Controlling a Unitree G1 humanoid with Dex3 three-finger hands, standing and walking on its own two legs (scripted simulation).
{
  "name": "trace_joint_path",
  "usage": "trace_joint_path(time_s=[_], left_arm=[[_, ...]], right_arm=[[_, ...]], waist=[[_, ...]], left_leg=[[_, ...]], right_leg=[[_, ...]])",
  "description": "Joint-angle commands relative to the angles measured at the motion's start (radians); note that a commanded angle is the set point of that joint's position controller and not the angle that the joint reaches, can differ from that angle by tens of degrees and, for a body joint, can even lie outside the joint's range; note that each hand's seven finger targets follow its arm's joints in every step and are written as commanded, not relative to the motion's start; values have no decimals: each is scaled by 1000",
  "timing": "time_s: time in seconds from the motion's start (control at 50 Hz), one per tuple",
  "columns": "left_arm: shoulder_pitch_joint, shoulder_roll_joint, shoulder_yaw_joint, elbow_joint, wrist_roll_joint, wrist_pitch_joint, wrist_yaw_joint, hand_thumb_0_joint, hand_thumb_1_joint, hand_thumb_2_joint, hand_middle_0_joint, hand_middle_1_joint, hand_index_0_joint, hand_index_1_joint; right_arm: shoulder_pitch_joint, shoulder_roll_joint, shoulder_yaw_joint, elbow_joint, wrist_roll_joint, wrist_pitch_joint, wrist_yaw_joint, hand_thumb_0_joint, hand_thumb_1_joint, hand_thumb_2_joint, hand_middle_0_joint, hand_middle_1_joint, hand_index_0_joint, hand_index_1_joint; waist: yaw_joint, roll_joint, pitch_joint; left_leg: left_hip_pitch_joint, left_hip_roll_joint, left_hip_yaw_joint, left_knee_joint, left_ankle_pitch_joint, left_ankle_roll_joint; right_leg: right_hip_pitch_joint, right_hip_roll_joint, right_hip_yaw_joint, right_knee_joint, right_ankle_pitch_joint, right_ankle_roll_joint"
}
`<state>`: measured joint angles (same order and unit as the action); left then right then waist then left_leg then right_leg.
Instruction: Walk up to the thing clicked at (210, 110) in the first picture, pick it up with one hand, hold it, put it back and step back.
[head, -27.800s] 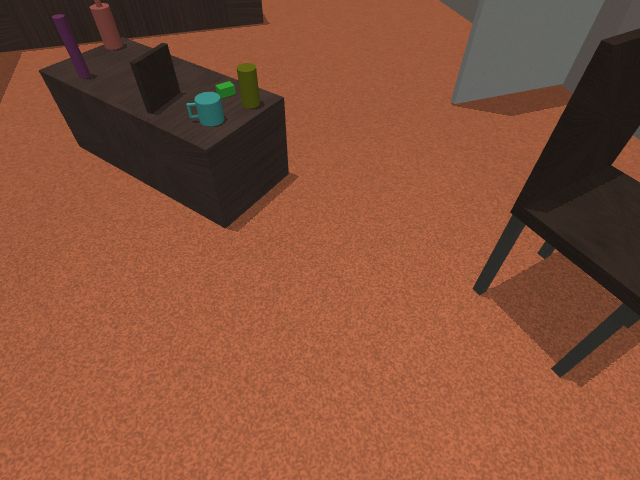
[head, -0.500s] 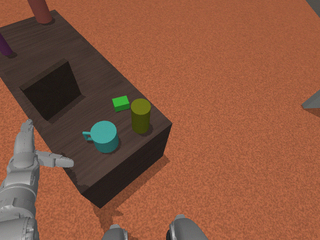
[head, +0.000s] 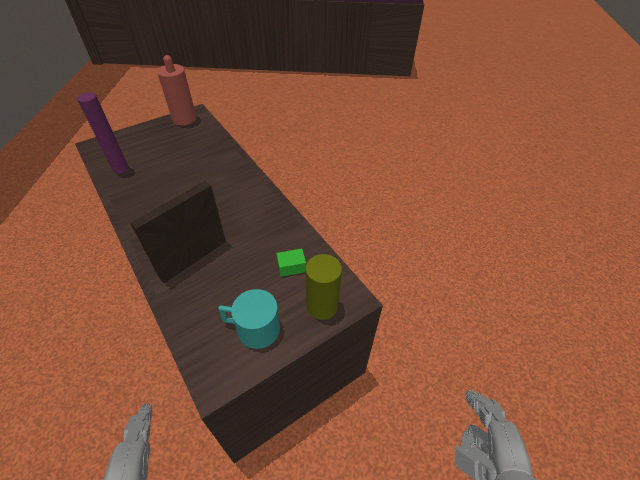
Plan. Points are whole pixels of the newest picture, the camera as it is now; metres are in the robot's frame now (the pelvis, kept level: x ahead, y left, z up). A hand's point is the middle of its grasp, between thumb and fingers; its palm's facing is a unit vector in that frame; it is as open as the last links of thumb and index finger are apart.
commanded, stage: home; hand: left
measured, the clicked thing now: (249, 318) +0.49 +0.15 -0.28
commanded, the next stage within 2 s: stand in 1.94 s
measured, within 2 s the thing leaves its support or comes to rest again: neither
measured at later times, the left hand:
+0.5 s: hand out of the picture +0.14 +0.18 -0.10, palm faces -0.03 -0.95 -0.32, open 17.4 cm
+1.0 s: hand out of the picture +0.05 +0.24 -0.11, palm faces +0.01 -0.92 -0.39, open 17.5 cm
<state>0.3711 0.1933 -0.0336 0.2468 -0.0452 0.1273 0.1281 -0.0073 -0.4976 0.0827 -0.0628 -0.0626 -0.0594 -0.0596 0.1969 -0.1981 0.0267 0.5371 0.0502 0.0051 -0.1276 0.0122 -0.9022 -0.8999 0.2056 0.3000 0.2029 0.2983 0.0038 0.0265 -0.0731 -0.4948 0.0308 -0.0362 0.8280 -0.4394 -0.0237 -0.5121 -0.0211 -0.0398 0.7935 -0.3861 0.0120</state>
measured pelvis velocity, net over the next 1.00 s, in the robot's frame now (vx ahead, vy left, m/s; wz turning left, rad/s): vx -0.01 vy -0.01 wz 0.03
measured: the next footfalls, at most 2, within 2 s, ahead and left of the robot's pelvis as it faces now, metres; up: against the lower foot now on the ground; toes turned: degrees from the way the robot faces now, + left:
none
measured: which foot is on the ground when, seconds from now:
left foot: down 0.00-1.00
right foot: down 0.00-1.00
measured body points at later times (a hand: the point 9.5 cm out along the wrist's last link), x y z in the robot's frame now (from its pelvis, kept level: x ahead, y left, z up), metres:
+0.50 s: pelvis -0.01 -0.01 +0.00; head +0.00 -0.01 +0.45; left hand +0.14 +0.23 -0.08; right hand +0.12 -0.26 -0.11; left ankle -0.01 +0.13 -0.70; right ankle +0.01 -0.13 -0.70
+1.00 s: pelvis -0.01 -0.01 +0.03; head -0.02 -0.02 +0.48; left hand +0.05 +0.29 -0.08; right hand +0.07 -0.28 -0.11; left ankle -0.01 +0.13 -0.70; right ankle +0.01 -0.13 -0.70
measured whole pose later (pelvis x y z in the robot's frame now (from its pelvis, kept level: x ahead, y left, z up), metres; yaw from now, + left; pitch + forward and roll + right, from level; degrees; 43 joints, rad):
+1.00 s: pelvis -0.01 -0.01 +0.03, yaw +2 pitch -4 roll +0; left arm 0.20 0.31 -0.01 1.00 0.03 0.01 0.03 0.00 -0.54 0.06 -0.06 -0.06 -0.06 -0.05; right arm 0.21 -0.31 -0.02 0.98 -0.03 0.03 -0.02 0.01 -0.90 -0.90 0.20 0.30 0.20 0.30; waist 0.00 0.04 0.03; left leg -0.15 0.01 -0.05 0.47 -0.26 -0.03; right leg -0.18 -0.04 -0.06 0.48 -0.24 0.01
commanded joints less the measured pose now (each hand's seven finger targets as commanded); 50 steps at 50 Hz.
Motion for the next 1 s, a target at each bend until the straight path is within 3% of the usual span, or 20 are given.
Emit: trace_joint_path(time_s=[0.0,0.04,0.08,0.12,0.14,0.16,0.18,0.24,0.3,0.36,0.38,0.4,0.46,0.48,0.52,0.62,0.7,0.88,0.98], left_arm=[[-102,138,88,-265,16,-47,18,0,-538,62,-50,-54,-50,-54],[-146,149,84,-327,19,-46,17,0,-528,68,-51,-56,-51,-56],[-52,110,73,-240,22,-31,16,0,-556,52,-48,-52,-48,-52],[-16,97,69,-247,24,-25,17,0,-547,58,-49,-54,-50,-54],[-92,128,77,-322,25,-29,19,0,-562,50,-48,-52,-48,-51],[-25,104,63,-266,28,-22,20,0,-554,55,-49,-54,-50,-53],[-41,112,61,-293,29,-20,22,0,-543,62,-50,-56,-51,-55],[61,82,51,-209,29,-5,19,0,-564,50,-48,-53,-49,-52],[1,126,81,-296,29,-11,21,0,-565,50,-47,-53,-49,-52],[18,126,90,-281,30,-8,21,0,-578,43,-46,-51,-48,-50],[-95,227,122,42,130,-69,-32,0,-542,65,-50,-60,-53,-57],[-78,252,126,89,140,-96,-55,0,-540,64,-50,-56,-51,-55],[-88,240,100,179,116,-142,-83,0,-564,47,-48,-49,-47,-49],[-115,251,96,203,108,-152,-89,0,-552,54,-49,-52,-49,-52],[-138,251,93,268,101,-160,-91,0,-547,58,-49,-53,-49,-53],[-176,268,90,408,92,-162,-87,0,-552,57,-49,-54,-50,-53],[-175,288,88,500,85,-163,-83,0,-560,53,-48,-54,-50,-53],[-207,317,79,655,77,-153,-81,0,-578,41,-46,-50,-47,-49],[-226,330,74,723,76,-147,-85,0,-574,43,-46,-50,-47,-50]], right_arm=[[-34,-121,-45,-144,-16,-64,-26,0,-895,-902,201,301,201,301],[-31,-118,-43,-142,-23,-74,-32,0,-895,-902,201,301,201,301],[-31,-110,-37,-140,-28,-87,-34,0,-895,-902,201,301,201,301],[-40,-111,-40,-152,-31,-95,-34,0,-896,-903,201,301,201,301],[-40,-116,-43,-150,-32,-98,-36,0,-896,-903,201,301,201,301],[-44,-114,-41,-151,-32,-102,-32,0,-896,-903,201,301,201,301],[-36,-116,-43,-148,-34,-106,-31,0,-896,-903,201,301,201,301],[-43,-112,-41,-154,-31,-114,-28,0,-896,-903,201,301,201,301],[-44,-121,-48,-161,-27,-116,-26,0,-896,-903,201,301,201,301],[-40,-119,-48,-160,-25,-128,-23,0,-897,-903,201,301,201,301],[-38,-223,-96,51,-139,-71,33,0,-897,-904,201,301,201,301],[-21,-227,-109,75,-139,-48,56,0,-896,-903,201,301,201,301],[-23,-210,-100,90,-118,-35,88,0,-895,-902,201,301,201,301],[-16,-229,-102,92,-112,-39,96,0,-896,-902,201,301,201,301],[-19,-243,-109,121,-104,-38,102,0,-895,-903,201,301,201,301],[-26,-251,-107,191,-100,-27,106,0,-896,-903,201,301,201,301],[1,-259,-105,245,-93,-18,105,0,-896,-903,201,301,201,301],[-24,-295,-88,347,-81,-9,102,0,-897,-902,201,301,201,301],[-28,-303,-78,396,-79,-7,102,0,-897,-902,201,301,201,301]], waist=[[-46,-23,-118],[-57,-14,-118],[-51,-32,-80],[-34,-17,-117],[-33,1,-118],[-26,-9,-109],[-30,-14,-139],[-19,-53,-89],[-11,-32,-86],[-10,-51,-71],[3,-24,-20],[-5,-36,-80],[3,4,-72],[1,-1,-57],[-3,9,-31],[-1,0,49],[-4,-19,40],[2,-5,66],[3,8,98]], left_leg=[[45,-31,65,-105,239,34],[45,-36,68,-100,199,39],[28,-38,66,-96,173,40],[26,-40,61,-97,179,36],[36,-40,59,-103,166,34],[24,-42,57,-105,158,33],[30,-39,51,-102,173,34],[-10,-39,52,-100,153,36],[-16,-40,54,-102,125,34],[-42,-38,56,-100,105,36],[48,-2,-20,-161,118,28],[103,12,-21,-150,131,44],[156,12,-33,-189,174,63],[165,17,-38,-202,182,63],[172,25,-52,-223,223,55],[191,33,-67,-309,258,45],[233,39,-67,-342,322,36],[297,58,-83,-448,320,30],[274,57,-85,-494,271,23]], right_leg=[[85,17,-8,-117,236,-5],[75,8,3,-130,206,0],[66,0,11,-137,173,3],[85,2,2,-130,172,-3],[78,3,-1,-130,156,-4],[85,6,-8,-129,143,-5],[95,10,-13,-119,157,-5],[81,10,-17,-128,130,-3],[63,9,-13,-133,97,-6],[60,7,-7,-131,74,-4],[111,-58,72,-174,55,-55],[137,-73,88,-177,73,-68],[158,-71,85,-194,117,-65],[160,-75,88,-195,151,-61],[178,-73,83,-204,221,-55],[221,-68,69,-259,218,-43],[288,-77,67,-299,268,-44],[352,-86,61,-395,236,-24],[382,-88,64,-432,195,-17]])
